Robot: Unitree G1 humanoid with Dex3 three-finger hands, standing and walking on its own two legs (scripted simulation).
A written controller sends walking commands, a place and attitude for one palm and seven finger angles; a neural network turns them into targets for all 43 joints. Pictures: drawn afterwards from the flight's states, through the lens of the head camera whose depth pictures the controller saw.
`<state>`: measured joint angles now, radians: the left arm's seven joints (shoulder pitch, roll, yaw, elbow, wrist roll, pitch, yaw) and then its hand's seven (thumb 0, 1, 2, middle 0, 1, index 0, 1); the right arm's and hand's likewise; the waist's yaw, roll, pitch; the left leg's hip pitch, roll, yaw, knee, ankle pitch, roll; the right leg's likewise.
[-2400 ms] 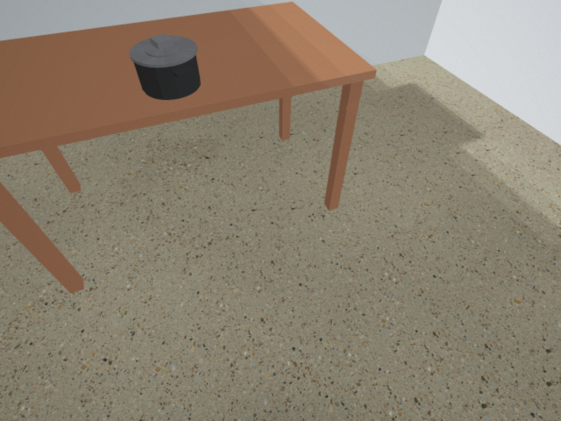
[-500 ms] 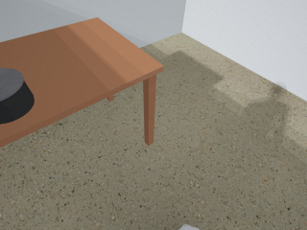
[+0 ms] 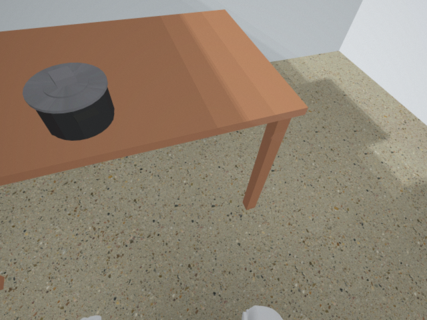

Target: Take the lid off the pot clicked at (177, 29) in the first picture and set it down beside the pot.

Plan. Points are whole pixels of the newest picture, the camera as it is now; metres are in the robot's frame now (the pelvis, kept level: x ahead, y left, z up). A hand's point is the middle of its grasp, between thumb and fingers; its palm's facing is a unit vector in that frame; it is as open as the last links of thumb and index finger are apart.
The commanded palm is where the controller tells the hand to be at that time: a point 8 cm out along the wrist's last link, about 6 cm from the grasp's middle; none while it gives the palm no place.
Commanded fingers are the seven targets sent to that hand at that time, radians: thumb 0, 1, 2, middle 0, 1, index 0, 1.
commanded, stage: turn to face it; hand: left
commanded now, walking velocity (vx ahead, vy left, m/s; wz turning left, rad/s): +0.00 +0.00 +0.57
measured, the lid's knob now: (62, 76) +0.60 +0.39 +0.08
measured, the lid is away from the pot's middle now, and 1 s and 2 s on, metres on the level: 0.00 0.00 0.00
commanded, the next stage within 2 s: take the last steps up to it in 0.46 s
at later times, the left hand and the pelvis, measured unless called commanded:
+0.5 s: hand out of the picture +0.00 +0.15 -0.14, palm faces +0.28 -0.92 -0.28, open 7.4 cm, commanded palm none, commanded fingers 0.00 0.90 0.90 -0.20 -0.30 -0.20 -0.30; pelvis +0.01 -0.05 +0.01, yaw +16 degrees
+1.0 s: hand out of the picture +0.03 +0.19 -0.15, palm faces +0.34 -0.92 -0.20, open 7.4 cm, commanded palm none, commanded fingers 0.00 0.90 0.90 -0.20 -0.30 -0.20 -0.30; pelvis +0.05 -0.01 +0.01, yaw +20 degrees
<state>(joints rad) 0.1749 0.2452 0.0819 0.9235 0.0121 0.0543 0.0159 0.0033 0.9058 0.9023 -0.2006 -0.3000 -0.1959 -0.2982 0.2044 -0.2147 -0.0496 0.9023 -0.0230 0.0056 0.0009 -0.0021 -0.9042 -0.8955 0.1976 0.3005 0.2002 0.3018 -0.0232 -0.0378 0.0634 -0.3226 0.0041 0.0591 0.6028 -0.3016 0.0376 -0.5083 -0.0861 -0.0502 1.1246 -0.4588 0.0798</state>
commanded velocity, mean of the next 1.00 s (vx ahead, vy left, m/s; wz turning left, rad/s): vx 0.13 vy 0.01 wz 0.22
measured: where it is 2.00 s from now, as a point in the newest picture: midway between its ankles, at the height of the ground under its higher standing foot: (192, 314)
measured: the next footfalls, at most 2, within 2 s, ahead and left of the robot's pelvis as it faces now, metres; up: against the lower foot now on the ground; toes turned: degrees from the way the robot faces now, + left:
right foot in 0.22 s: +0.09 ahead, -0.14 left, +0.00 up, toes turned +5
left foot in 0.64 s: -0.01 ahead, +0.08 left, +0.00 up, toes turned +21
